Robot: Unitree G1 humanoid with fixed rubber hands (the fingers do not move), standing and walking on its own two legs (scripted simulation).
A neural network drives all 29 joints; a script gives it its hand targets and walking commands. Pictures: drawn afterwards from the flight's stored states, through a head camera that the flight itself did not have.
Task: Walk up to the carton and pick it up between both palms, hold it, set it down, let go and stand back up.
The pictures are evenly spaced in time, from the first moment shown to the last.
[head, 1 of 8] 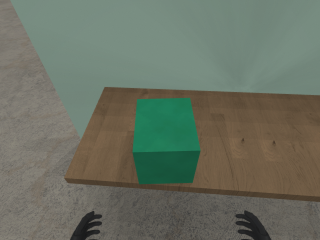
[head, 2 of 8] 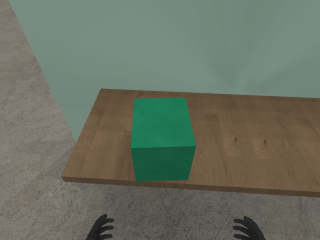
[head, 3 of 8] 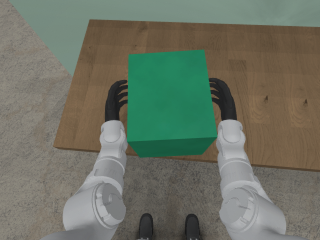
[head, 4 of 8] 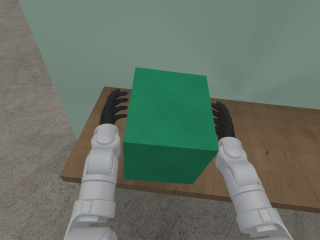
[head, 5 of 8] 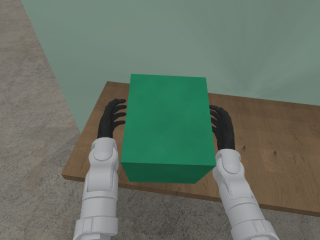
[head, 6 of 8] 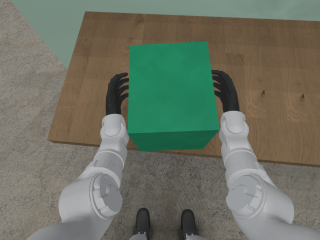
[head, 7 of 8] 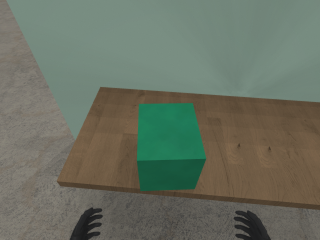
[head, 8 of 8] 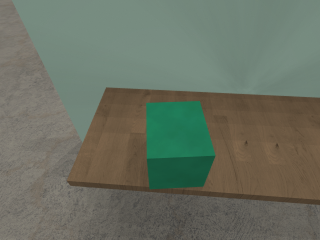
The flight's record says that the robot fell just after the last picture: no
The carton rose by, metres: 0.23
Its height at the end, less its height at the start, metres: +0.00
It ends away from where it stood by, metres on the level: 0.02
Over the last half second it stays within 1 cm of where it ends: yes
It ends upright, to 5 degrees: yes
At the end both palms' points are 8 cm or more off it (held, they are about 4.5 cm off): yes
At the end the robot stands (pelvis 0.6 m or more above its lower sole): yes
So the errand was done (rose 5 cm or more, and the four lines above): yes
